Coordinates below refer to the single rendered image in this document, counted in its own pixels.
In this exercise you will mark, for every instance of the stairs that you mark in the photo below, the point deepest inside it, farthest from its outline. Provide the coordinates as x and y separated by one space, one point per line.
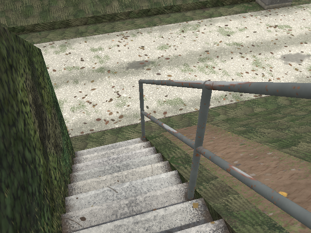
127 187

